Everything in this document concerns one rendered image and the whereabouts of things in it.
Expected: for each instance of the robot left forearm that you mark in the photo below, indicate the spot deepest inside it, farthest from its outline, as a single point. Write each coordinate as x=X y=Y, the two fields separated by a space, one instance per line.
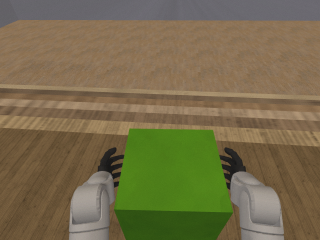
x=90 y=208

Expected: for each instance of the robot left hand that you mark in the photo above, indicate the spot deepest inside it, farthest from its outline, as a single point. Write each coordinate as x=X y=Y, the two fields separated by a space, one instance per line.
x=107 y=160

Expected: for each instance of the robot right hand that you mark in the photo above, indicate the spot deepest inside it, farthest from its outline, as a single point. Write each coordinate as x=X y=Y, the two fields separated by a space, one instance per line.
x=235 y=162

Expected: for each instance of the robot right forearm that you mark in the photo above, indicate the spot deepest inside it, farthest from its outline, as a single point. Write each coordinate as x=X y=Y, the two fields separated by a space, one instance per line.
x=260 y=213

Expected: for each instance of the carton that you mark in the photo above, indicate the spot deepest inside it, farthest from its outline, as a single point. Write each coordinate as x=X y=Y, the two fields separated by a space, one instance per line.
x=172 y=186

